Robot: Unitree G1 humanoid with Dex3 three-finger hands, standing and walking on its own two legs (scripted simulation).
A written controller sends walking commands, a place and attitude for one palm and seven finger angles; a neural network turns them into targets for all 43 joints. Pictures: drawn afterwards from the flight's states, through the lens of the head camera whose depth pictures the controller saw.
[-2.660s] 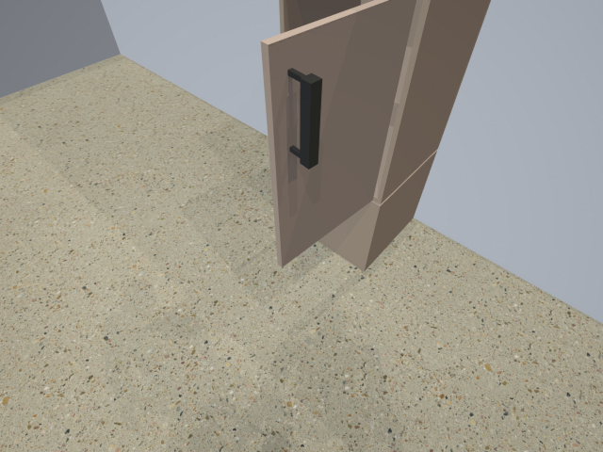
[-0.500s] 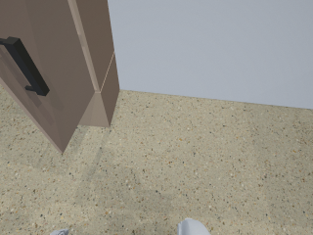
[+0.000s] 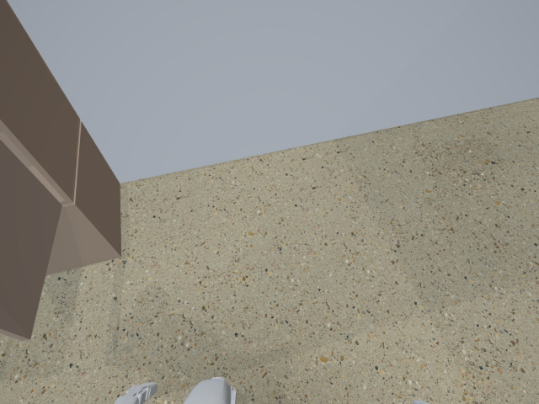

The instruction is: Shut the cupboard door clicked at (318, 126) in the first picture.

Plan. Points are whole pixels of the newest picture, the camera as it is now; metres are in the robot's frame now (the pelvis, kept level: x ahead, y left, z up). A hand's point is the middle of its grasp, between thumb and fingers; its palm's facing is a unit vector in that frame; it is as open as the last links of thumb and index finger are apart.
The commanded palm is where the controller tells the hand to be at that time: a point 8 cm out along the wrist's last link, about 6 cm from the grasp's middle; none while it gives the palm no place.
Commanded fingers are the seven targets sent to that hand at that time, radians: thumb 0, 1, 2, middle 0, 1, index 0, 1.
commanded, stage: walk around to get in front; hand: left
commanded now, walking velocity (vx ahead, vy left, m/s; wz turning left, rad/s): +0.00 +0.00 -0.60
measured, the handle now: out of the picture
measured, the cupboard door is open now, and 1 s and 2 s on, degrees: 84 84 84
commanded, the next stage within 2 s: none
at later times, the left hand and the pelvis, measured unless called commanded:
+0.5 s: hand (175, 379) +0.17 +0.17 -0.16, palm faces -0.32 -0.92 -0.24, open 7.4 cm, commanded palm none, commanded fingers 0.00 0.90 0.90 -0.20 -0.30 -0.20 -0.30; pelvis +0.01 +0.01 -0.01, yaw -20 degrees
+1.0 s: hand (211, 358) +0.21 +0.12 -0.18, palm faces -0.51 -0.84 -0.19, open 7.4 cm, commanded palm none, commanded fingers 0.00 0.90 0.90 -0.20 -0.30 -0.20 -0.30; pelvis +0.03 +0.00 -0.01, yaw -35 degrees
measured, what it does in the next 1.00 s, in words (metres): steps on the spot, turning right: left foot, then right foot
